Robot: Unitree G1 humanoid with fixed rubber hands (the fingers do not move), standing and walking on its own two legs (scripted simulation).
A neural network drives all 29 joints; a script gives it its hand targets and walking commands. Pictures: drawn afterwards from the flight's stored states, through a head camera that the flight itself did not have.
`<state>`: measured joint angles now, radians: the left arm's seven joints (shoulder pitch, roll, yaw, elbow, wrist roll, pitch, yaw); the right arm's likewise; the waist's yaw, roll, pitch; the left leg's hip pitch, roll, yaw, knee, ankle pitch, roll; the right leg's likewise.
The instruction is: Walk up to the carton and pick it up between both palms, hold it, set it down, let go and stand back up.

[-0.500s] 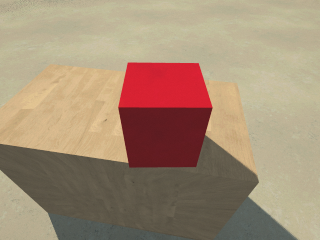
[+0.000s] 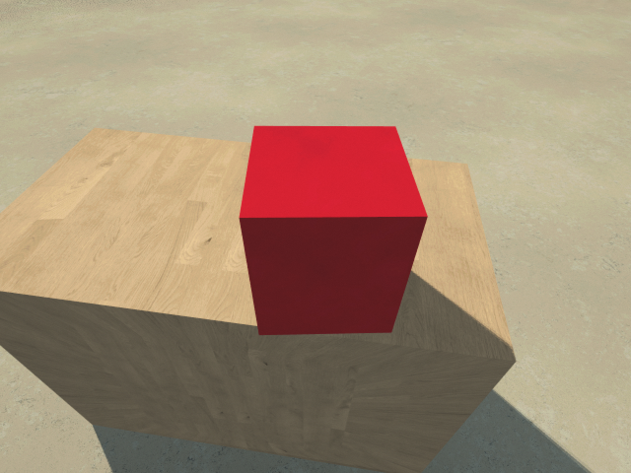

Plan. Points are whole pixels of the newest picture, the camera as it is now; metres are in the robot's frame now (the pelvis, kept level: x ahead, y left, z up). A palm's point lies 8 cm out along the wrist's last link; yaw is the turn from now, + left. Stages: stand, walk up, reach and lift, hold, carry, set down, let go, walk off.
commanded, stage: stand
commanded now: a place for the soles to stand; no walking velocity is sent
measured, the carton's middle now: (325, 233) +0.46 -0.02 +0.07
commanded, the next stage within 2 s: reach and lift in 0.40 s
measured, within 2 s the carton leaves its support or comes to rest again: neither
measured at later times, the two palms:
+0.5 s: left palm out of the picture +0.10 +0.22 -0.14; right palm out of the picture +0.08 -0.22 -0.13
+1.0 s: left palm out of the picture +0.15 +0.19 -0.07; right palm out of the picture +0.15 -0.24 -0.06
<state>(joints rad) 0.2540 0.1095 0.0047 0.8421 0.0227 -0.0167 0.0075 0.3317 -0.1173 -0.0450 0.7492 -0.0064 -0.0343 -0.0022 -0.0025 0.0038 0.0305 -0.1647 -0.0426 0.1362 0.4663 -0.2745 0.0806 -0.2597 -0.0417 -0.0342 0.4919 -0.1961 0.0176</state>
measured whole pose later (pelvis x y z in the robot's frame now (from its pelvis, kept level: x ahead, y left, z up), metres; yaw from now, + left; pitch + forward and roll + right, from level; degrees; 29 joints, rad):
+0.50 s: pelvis -0.01 +0.01 -0.01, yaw +1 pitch +3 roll +0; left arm 0.14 0.16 -0.04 0.89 -0.02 0.10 0.03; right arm 0.26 -0.12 -0.13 0.80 -0.08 0.00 0.05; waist -0.01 0.00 -0.02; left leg -0.32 -0.05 0.13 0.58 -0.32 0.08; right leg -0.41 -0.05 -0.02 0.62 -0.24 0.00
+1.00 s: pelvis +0.01 -0.06 +0.01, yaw +0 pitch -2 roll +1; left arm 0.21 0.24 0.02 0.46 -0.04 0.20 -0.01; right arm 0.31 -0.04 -0.02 0.49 0.02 -0.06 -0.05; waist 0.04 -0.06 0.02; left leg -0.12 0.03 0.10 0.40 -0.24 0.00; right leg -0.19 0.04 -0.05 0.41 -0.18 -0.07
